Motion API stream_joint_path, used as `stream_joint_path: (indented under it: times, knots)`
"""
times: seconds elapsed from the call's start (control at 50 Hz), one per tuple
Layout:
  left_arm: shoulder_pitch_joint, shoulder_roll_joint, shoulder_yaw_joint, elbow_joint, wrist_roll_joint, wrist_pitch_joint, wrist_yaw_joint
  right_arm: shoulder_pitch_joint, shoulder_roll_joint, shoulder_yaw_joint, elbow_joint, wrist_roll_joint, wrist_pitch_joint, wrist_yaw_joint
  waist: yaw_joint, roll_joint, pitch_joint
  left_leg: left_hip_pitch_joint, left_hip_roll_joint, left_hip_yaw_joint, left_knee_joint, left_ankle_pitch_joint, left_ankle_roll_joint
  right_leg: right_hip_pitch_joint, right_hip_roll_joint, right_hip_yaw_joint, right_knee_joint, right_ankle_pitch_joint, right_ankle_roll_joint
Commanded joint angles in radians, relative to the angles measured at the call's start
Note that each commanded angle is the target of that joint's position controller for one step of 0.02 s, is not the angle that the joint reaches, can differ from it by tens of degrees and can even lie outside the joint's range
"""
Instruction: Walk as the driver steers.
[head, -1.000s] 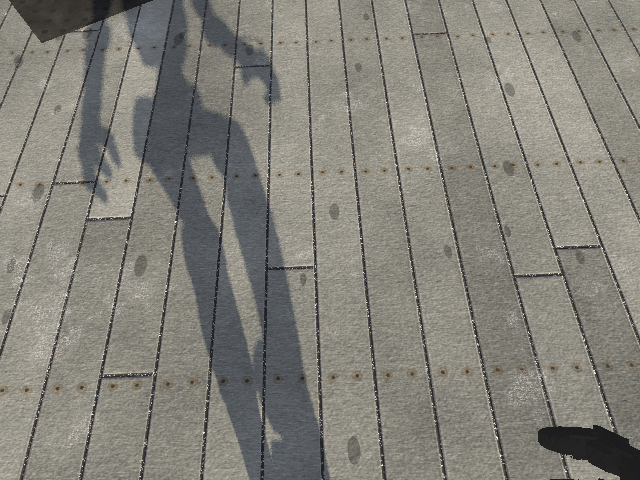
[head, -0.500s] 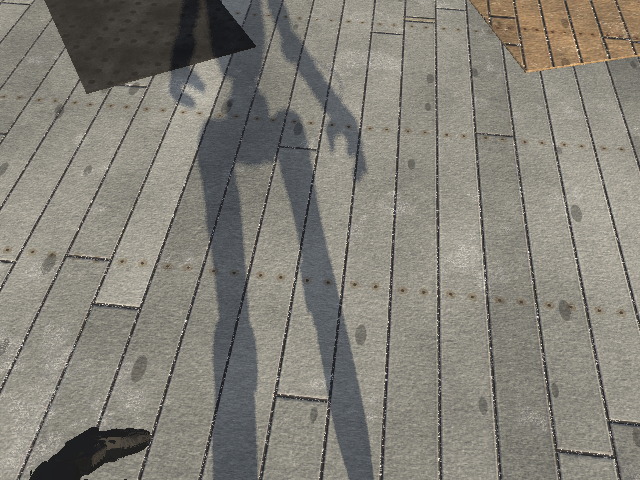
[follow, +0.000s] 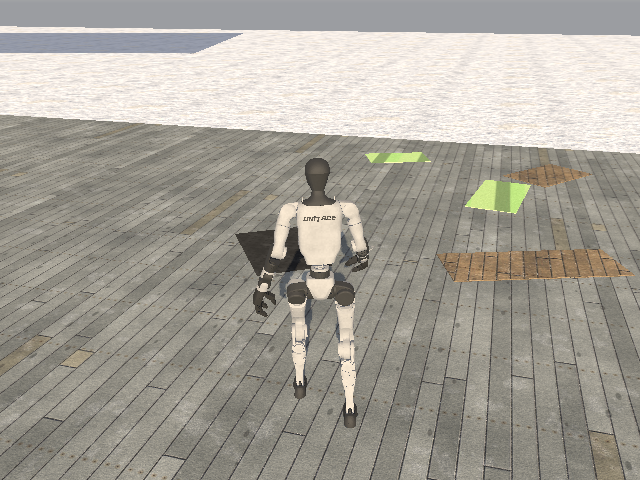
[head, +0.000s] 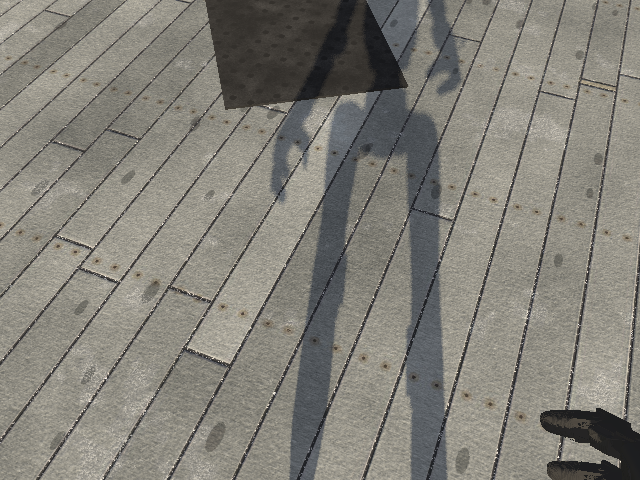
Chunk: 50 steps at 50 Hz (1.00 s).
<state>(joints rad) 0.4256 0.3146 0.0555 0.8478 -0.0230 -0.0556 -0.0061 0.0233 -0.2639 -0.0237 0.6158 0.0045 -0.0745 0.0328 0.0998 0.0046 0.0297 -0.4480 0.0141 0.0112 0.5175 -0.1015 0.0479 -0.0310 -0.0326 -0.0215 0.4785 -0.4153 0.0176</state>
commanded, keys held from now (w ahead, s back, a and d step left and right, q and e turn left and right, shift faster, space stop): w+e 1.00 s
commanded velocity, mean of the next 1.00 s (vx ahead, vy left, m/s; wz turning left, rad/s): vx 0.50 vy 0.00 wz -0.48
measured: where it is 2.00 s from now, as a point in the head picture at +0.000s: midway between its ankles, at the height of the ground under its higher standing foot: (509, 338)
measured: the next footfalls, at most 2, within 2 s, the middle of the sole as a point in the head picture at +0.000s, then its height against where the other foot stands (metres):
right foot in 0.52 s outside the picture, level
left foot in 1.00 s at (392, 362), level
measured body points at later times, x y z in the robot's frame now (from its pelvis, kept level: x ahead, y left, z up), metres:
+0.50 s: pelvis +0.26 -0.02 -0.01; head +0.29 -0.04 +0.44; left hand +0.53 +0.15 -0.09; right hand +0.20 -0.31 -0.13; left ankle +0.10 +0.11 -0.72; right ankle +0.37 -0.15 -0.72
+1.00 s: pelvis +0.54 -0.09 +0.00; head +0.55 -0.11 +0.45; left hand +0.73 +0.14 -0.11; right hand +0.61 -0.42 -0.07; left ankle +0.70 -0.05 -0.73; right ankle +0.37 -0.15 -0.73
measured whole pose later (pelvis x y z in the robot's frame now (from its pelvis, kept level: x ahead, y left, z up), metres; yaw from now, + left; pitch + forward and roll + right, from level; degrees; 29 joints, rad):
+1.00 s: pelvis +0.54 -0.09 +0.00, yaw -32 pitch +2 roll +0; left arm 0.38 0.31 0.08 0.71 -0.02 -0.03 0.01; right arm 0.05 -0.28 -0.04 0.68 0.00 -0.12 0.02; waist 0.07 0.02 0.01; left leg -0.45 -0.01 -0.06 0.48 -0.07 -0.01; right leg -0.10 0.10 0.23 0.56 -0.46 -0.05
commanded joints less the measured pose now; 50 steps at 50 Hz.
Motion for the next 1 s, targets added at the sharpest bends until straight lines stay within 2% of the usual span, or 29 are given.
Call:
stream_joint_path:
  times: [0.02, 0.04, 0.06, 0.08, 0.1, 0.16, 0.22, 0.3, 0.4, 0.42, 0.46, 0.48, 0.5, 0.52, 0.54, 0.56, 0.58, 0.6, 0.62, 0.64, 0.68, 0.72, 0.76, 0.82, 0.86, 0.92, 0.96, 0.98, 1.0]
  knots:
    - [0.019, 0.032, -0.015, -0.106, 0.003, -0.036, 0.006, 0.424, -0.264, -0.095, 0.03, -0.015, 0.007, -0.022, -0.219, 0.269, -0.39, 0.831, 0.409, -0.686, -0.179, -0.207, 0.247, -0.655, 0.06, 0.098, 0.695, -0.171, -0.027]
    - [-0.038, 0.127, 0.014, -0.109, -0.022, -0.039, 0.003, 0.379, -0.199, -0.074, 0.036, -0.004, 0.004, -0.019, -0.221, 0.168, -0.245, 0.71, 0.376, -0.595, -0.213, -0.295, 0.212, -0.734, 0.007, 0.154, 0.776, -0.123, -0.033]
    - [-0.093, 0.132, 0.018, -0.125, -0.027, -0.037, 0.001, 0.321, -0.162, -0.062, 0.036, 0.001, 0.001, -0.017, -0.193, 0.143, -0.147, 0.596, 0.338, -0.461, -0.236, -0.279, 0.181, -0.744, -0.035, 0.129, 0.764, -0.04, -0.04]
    - [-0.117, 0.118, 0.018, -0.126, -0.015, -0.031, 0.004, 0.259, -0.129, -0.052, 0.039, -0.003, -0.005, -0.013, -0.161, 0.104, -0.083, 0.487, 0.294, -0.371, -0.274, -0.217, 0.163, -0.717, -0.064, 0.119, 0.721, 0.036, -0.033]
    - [-0.112, 0.108, 0.024, -0.12, -0.005, -0.018, 0.006, 0.216, -0.102, -0.046, 0.041, -0.009, -0.014, -0.01, -0.13, 0.118, -0.049, 0.408, 0.26, -0.291, -0.308, -0.141, 0.149, -0.671, -0.09, 0.125, 0.682, 0.095, -0.027]
    - [-0.079, 0.054, 0.019, -0.104, -0.007, 0.013, 0.005, 0.178, -0.1, -0.054, 0.067, -0.019, -0.041, -0.012, -0.086, 0.097, -0.021, 0.304, 0.234, -0.138, -0.373, 0.049, 0.149, -0.604, -0.099, 0.13, 0.662, 0.198, -0.003]
    - [-0.139, 0.041, 0.019, -0.131, -0.001, 0.017, 0.006, 0.196, -0.118, -0.063, 0.102, -0.024, -0.049, -0.022, -0.093, 0.057, 0.008, 0.326, 0.23, -0.035, -0.388, 0.165, 0.149, -0.666, -0.093, 0.153, 0.554, 0.319, 0.011]
    - [-0.26, 0.012, 0.004, -0.173, 0.002, 0.008, -0.019, 0.219, -0.151, -0.07, 0.129, -0.016, -0.038, -0.036, -0.135, 0.036, 0.041, 0.357, 0.214, 0.081, -0.403, 0.193, 0.124, -0.64, -0.079, 0.083, 0.317, 0.487, -0.003]
    - [-0.405, 0.004, -0.005, -0.257, 0.001, 0.007, -0.053, 0.305, -0.19, -0.084, 0.178, 0.005, -0.003, -0.043, -0.184, 0.018, 0.083, 0.527, 0.268, 0.136, -0.346, 0.284, 0.109, -0.697, -0.063, 0.012, 0.171, 0.419, -0.051]
    - [-0.414, 0.01, -0.002, -0.271, 0.0, 0.008, -0.059, 0.307, -0.197, -0.086, 0.182, 0.009, 0.006, -0.044, -0.177, 0.025, 0.077, 0.555, 0.274, 0.149, -0.314, 0.36, 0.1, -0.686, -0.051, -0.007, 0.156, 0.379, -0.066]
    - [-0.38, 0.038, 0.013, -0.284, 0.001, 0.014, -0.065, 0.293, -0.226, -0.093, 0.177, 0.013, 0.021, -0.052, -0.137, 0.065, 0.021, 0.586, 0.272, 0.18, -0.191, 0.687, 0.077, -0.58, 0.011, -0.067, 0.152, 0.279, -0.104]
    - [-0.313, 0.065, 0.028, -0.276, 0.001, 0.018, -0.063, 0.286, -0.24, -0.097, 0.173, 0.015, 0.029, -0.057, -0.094, 0.083, -0.029, 0.586, 0.266, 0.192, -0.077, 0.836, 0.066, -0.484, 0.05, -0.092, 0.157, 0.23, -0.128]
    - [-0.189, 0.107, 0.053, -0.251, -0.001, 0.021, -0.056, 0.273, -0.245, -0.097, 0.168, 0.018, 0.035, -0.061, -0.02, 0.079, -0.099, 0.534, 0.244, 0.209, 0.099, 0.872, 0.046, -0.308, 0.091, -0.099, 0.119, 0.24, -0.159]
    - [-0.023, 0.168, 0.087, -0.211, -0.001, 0.029, -0.038, 0.267, -0.229, -0.088, 0.158, 0.016, 0.031, -0.066, 0.067, 0.032, -0.182, 0.351, 0.204, 0.216, 0.355, 0.698, 0.006, -0.018, 0.079, -0.022, 0.059, 0.291, -0.204]
    - [0.0, 0.283, 0.108, -0.204, -0.006, 0.032, -0.019, 0.35, -0.087, -0.046, 0.108, -0.025, 0.011, -0.053, -0.021, -0.228, -0.253, -0.103, 0.038, 0.192, 0.727, -0.186, -0.06, 0.343, -0.184, 0.465, 0.033, 0.241, -0.356]
    - [0.008, 0.252, 0.092, -0.242, 0.001, 0.015, -0.024, 0.31, -0.11, -0.036, 0.086, -0.008, -0.032, -0.038, -0.001, -0.189, -0.424, -0.275, -0.075, -0.061, 0.915, -0.507, -0.07, 0.464, -0.319, 0.89, -0.139, 0.121, -0.48]
    - [-0.016, 0.182, 0.072, -0.234, 0.009, 0.002, -0.029, 0.198, -0.178, -0.056, 0.056, 0.032, -0.056, -0.025, 0.033, -0.105, -0.312, -0.369, -0.01, -0.126, 0.909, -0.42, -0.049, 0.4, -0.287, 0.751, -0.178, 0.144, -0.413]
    - [-0.063, 0.153, 0.064, -0.232, 0.006, -0.006, -0.028, 0.166, -0.167, -0.048, 0.041, 0.036, -0.069, -0.024, -0.005, -0.056, -0.195, -0.36, 0.033, -0.114, 0.822, -0.333, -0.032, 0.254, -0.24, 0.607, -0.179, 0.21, -0.371]
    - [-0.133, 0.127, 0.055, -0.24, 0.005, -0.008, -0.027, 0.167, -0.159, -0.049, 0.053, 0.012, -0.071, -0.031, -0.055, 0.003, -0.122, -0.307, 0.07, -0.106, 0.724, -0.282, -0.036, 0.108, -0.195, 0.505, -0.185, 0.313, -0.336]
    - [-0.179, 0.095, 0.044, -0.256, 0.014, -0.01, -0.022, 0.181, -0.173, -0.058, 0.061, -0.005, -0.062, -0.034, -0.089, -0.012, -0.095, -0.235, 0.093, -0.109, 0.661, -0.243, -0.044, 0.009, -0.162, 0.437, -0.204, 0.41, -0.322]
    - [-0.204, 0.101, 0.045, -0.265, 0.019, -0.013, -0.015, 0.209, -0.158, -0.058, 0.065, -0.017, -0.038, -0.032, -0.121, -0.031, -0.08, -0.166, 0.096, -0.095, 0.597, -0.208, -0.076, -0.099, -0.138, 0.395, -0.24, 0.505, -0.329]
    - [-0.187, 0.123, 0.05, -0.251, 0.014, -0.015, -0.003, 0.188, -0.129, -0.049, 0.059, -0.023, -0.022, -0.036, -0.122, -0.031, -0.06, -0.148, 0.086, -0.073, 0.499, -0.158, -0.109, -0.179, -0.114, 0.33, -0.252, 0.554, -0.326]
    - [-0.162, 0.141, 0.056, -0.238, 0.009, -0.01, 0.01, 0.104, -0.104, -0.037, 0.037, -0.022, -0.019, -0.037, -0.094, -0.047, -0.035, -0.142, 0.066, -0.064, 0.342, -0.029, -0.129, -0.22, -0.076, 0.285, -0.251, 0.511, -0.296]
    - [-0.123, 0.149, 0.058, -0.22, 0.004, 0.002, 0.02, -0.009, -0.087, -0.027, 0.014, -0.012, -0.026, -0.026, -0.044, -0.08, -0.027, -0.059, 0.015, -0.058, 0.121, 0.153, -0.132, -0.253, -0.041, 0.271, -0.233, 0.376, -0.247]
    - [-0.09, 0.155, 0.061, -0.204, -0.001, 0.007, 0.021, -0.05, -0.103, -0.031, 0.001, 0.0, -0.034, -0.018, -0.028, -0.091, -0.027, -0.029, -0.003, -0.073, 0.057, 0.18, -0.126, -0.231, -0.062, 0.319, -0.21, 0.318, -0.236]
    - [-0.079, 0.14, 0.059, -0.194, -0.004, 0.013, 0.024, -0.044, -0.146, -0.049, -0.004, 0.006, -0.046, -0.009, -0.046, -0.115, -0.032, 0.002, -0.006, -0.109, -0.01, 0.103, -0.094, -0.15, -0.098, 0.416, -0.127, 0.262, -0.215]
    - [-0.102, 0.127, 0.058, -0.199, 0.0, 0.018, 0.025, 0.039, -0.164, -0.065, 0.016, 0.007, -0.056, -0.011, -0.098, -0.14, -0.045, 0.107, -0.009, -0.092, -0.049, 0.039, -0.056, -0.142, -0.091, 0.447, -0.051, 0.278, -0.19]
    - [-0.101, 0.091, 0.045, -0.203, 0.003, 0.018, 0.023, 0.128, -0.187, -0.079, 0.035, -0.001, -0.06, -0.017, -0.142, -0.129, -0.096, 0.251, 0.014, -0.095, -0.072, 0.028, -0.025, -0.171, -0.045, 0.418, 0.053, 0.298, -0.159]
    - [-0.084, 0.023, 0.021, -0.216, 0.017, 0.015, 0.019, 0.264, -0.237, -0.093, 0.046, -0.017, -0.063, -0.025, -0.192, -0.012, -0.227, 0.488, 0.179, -0.254, -0.071, -0.05, 0.037, -0.276, 0.022, 0.331, 0.329, 0.171, -0.121]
